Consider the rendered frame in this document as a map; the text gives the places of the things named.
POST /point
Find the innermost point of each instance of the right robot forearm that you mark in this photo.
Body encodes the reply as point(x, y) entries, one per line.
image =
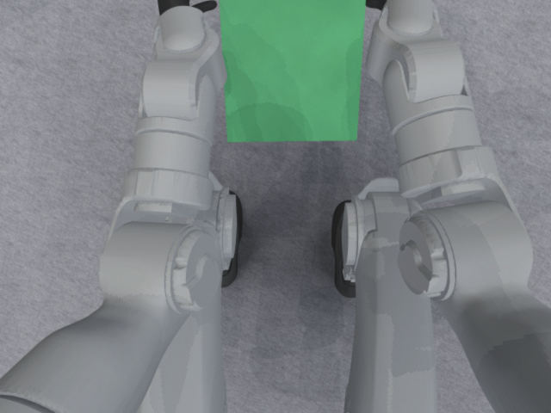
point(430, 109)

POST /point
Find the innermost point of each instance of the right robot upper arm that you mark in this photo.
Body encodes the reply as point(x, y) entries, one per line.
point(474, 260)

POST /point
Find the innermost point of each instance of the left robot forearm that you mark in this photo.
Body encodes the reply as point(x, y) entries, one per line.
point(175, 125)

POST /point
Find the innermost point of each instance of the left robot upper arm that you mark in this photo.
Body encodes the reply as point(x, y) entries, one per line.
point(152, 275)

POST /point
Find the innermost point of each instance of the carton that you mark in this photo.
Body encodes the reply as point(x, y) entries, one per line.
point(293, 69)

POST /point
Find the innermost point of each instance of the robot right foot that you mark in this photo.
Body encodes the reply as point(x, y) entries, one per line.
point(346, 287)

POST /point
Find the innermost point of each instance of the left robot thigh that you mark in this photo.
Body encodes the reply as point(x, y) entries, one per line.
point(190, 377)

